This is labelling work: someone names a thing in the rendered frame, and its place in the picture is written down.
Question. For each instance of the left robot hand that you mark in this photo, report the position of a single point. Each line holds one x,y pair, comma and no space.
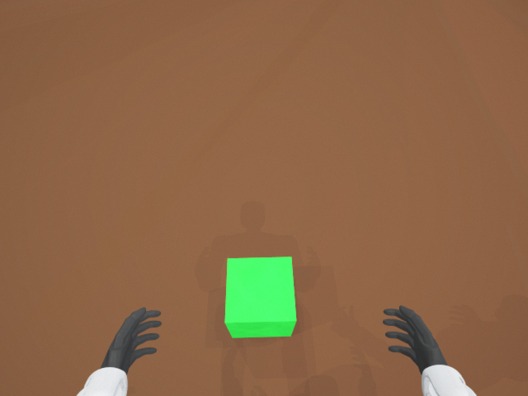
121,353

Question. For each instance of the right robot hand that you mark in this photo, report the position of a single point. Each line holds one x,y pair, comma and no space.
424,349

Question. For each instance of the carton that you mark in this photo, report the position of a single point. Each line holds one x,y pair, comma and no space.
260,297

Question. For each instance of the right robot forearm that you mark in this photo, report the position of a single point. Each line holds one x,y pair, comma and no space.
443,380

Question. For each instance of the left robot forearm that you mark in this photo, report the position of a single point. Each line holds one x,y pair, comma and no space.
107,381

